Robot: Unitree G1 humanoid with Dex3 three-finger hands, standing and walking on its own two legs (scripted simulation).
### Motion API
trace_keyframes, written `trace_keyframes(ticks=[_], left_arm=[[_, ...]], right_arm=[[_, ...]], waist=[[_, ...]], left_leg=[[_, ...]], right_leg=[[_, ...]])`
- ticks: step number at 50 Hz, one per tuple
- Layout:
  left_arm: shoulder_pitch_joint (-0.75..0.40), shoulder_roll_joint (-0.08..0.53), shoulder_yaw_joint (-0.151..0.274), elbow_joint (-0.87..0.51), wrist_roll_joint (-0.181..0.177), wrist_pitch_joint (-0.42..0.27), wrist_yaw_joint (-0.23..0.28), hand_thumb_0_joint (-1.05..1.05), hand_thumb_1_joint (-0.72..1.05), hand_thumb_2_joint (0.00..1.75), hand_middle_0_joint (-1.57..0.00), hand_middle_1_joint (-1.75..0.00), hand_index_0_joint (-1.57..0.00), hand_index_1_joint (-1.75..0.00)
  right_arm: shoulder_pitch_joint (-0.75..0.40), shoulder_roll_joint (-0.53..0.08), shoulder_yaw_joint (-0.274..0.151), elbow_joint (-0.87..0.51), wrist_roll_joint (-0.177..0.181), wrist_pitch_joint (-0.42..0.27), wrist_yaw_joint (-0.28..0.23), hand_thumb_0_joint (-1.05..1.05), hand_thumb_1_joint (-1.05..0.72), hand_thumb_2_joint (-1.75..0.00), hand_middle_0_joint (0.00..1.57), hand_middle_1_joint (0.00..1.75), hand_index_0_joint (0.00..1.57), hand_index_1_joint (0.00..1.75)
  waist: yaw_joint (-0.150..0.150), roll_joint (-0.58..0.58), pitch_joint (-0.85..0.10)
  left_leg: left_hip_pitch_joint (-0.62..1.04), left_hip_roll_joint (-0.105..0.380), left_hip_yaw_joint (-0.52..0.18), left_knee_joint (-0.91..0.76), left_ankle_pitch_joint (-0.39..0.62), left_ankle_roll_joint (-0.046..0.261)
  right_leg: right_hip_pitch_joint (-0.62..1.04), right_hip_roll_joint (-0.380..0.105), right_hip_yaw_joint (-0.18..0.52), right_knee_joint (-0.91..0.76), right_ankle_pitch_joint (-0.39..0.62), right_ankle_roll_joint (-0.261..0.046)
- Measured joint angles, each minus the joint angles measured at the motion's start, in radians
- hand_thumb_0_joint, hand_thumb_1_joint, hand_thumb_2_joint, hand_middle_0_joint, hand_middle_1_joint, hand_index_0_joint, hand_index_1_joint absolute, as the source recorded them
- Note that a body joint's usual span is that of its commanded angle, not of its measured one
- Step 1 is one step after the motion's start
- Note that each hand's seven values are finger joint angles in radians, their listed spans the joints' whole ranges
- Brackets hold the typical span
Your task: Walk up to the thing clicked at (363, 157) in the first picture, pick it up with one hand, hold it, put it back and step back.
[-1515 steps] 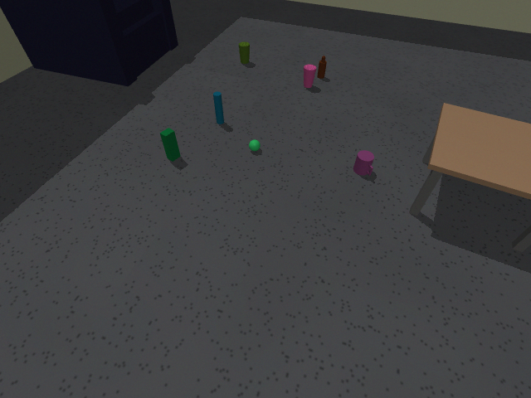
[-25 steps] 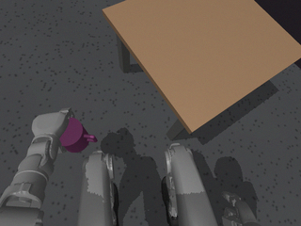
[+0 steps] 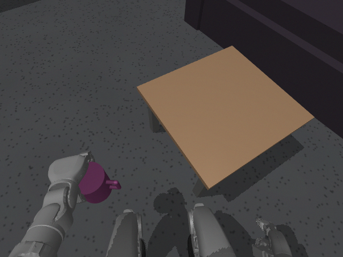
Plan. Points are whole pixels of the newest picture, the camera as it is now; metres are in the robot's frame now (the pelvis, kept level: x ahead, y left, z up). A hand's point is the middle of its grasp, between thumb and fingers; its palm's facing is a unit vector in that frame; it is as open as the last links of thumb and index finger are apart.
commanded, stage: lift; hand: left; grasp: from above
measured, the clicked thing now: (98, 183) +0.34 +0.19 -0.15
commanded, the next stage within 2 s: hold in 0.60 s
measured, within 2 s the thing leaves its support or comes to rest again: neither
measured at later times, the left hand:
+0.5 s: hand (58, 162) +0.34 +0.23 +0.03, palm faces -0.44 -0.08 -0.90, open 11.5 cm
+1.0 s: hand (46, 153) +0.34 +0.23 +0.08, palm faces -0.44 -0.05 -0.89, open 11.5 cm
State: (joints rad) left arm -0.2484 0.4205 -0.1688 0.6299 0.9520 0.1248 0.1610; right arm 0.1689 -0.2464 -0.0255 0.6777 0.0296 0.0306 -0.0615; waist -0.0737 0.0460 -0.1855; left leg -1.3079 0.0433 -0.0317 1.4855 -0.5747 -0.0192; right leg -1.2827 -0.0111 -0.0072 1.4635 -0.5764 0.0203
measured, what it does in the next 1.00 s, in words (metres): rises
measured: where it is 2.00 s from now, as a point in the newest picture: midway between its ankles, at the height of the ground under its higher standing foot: outside the picture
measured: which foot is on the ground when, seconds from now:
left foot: down 0.00-1.00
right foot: down 0.00-1.00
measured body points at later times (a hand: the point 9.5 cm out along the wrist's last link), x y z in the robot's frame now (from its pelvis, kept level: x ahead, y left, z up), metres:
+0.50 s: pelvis +0.04 +0.00 +0.11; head +0.09 +0.00 +0.56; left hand +0.36 +0.23 +0.08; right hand +0.12 -0.27 -0.01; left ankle +0.06 +0.13 -0.57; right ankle +0.06 -0.13 -0.57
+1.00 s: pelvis +0.05 +0.01 +0.15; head +0.08 +0.00 +0.59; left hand +0.36 +0.23 +0.13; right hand +0.16 -0.26 +0.03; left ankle +0.06 +0.13 -0.57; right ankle +0.06 -0.13 -0.57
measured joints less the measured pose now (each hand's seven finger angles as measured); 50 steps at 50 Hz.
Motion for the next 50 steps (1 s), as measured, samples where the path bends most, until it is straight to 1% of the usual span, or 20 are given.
trace_keyframes(ticks=[7,17,23,27,35,43,50], left_arm=[[0.004,-0.009,-0.009,0.065,0.005,-0.031,-0.018,0.04,-0.14,0.62,-0.88,-0.67,-0.52,-0.64],[0.022,-0.041,-0.014,0.098,0.039,-0.058,0.016,0.02,-0.15,0.66,-0.88,-0.69,-0.51,-0.67],[0.002,-0.045,-0.012,0.129,0.046,-0.057,0.018,0.0,-0.17,0.68,-0.88,-0.7,-0.51,-0.68],[-0.01,-0.042,-0.01,0.149,0.039,-0.058,0.005,-0.02,-0.17,0.7,-0.88,-0.7,-0.5,-0.68],[-0.002,-0.049,-0.019,0.158,0.037,-0.08,-0.027,-0.03,-0.18,0.73,-0.87,-0.73,-0.49,-0.7],[0.016,-0.054,-0.029,0.131,0.067,-0.102,-0.032,-0.04,-0.19,0.73,-0.87,-0.73,-0.49,-0.7],[0.005,-0.046,-0.029,0.122,0.064,-0.094,-0.045,-0.04,-0.18,0.73,-0.86,-0.74,-0.48,-0.71]], right_arm=[[0.043,0.004,0.001,0.019,0.001,-0.019,-0.006,0.0,-0.93,-0.91,0.2,0.3,0.21,0.3],[0.078,-0.006,-0.008,0.048,-0.008,-0.023,0.001,0.0,-0.92,-0.91,0.2,0.3,0.21,0.3],[0.084,-0.005,-0.009,0.047,-0.008,-0.014,0.009,0.01,-0.92,-0.91,0.2,0.3,0.21,0.3],[0.086,-0.004,-0.012,0.039,-0.007,-0.012,0.015,0.01,-0.92,-0.91,0.2,0.3,0.21,0.3],[0.087,-0.005,-0.017,0.031,-0.003,-0.012,0.023,0.01,-0.92,-0.91,0.2,0.3,0.2,0.29],[0.071,-0.006,-0.017,0.031,-0.001,-0.006,0.024,0.01,-0.91,-0.91,0.2,0.3,0.2,0.29],[0.06,-0.007,-0.02,0.032,0.002,-0.003,0.025,0.01,-0.91,-0.91,0.2,0.3,0.2,0.29]], waist=[[0.005,-0.002,0.028],[0.009,-0.01,0.074],[0.009,-0.015,0.094],[0.01,-0.015,0.104],[0.022,-0.011,0.114],[0.036,-0.011,0.134],[0.046,-0.013,0.143]], left_leg=[[0.204,0.003,0.01,-0.188,0.049,0.001],[0.437,-0.001,0.027,-0.403,0.11,0.004],[0.557,-0.004,0.035,-0.519,0.15,0.006],[0.627,-0.006,0.042,-0.588,0.175,0.007],[0.731,-0.009,0.053,-0.69,0.211,0.01],[0.798,-0.014,0.058,-0.754,0.236,0.012],[0.845,-0.015,0.062,-0.798,0.252,0.013]], right_leg=[[0.201,0.002,0.001,-0.188,0.05,-0.002],[0.431,-0.003,0.008,-0.401,0.114,0.002],[0.548,-0.006,0.012,-0.515,0.154,0.004],[0.615,-0.007,0.016,-0.582,0.179,0.005],[0.715,-0.01,0.024,-0.681,0.217,0.008],[0.779,-0.014,0.027,-0.741,0.239,0.01],[0.825,-0.015,0.029,-0.783,0.256,0.011]])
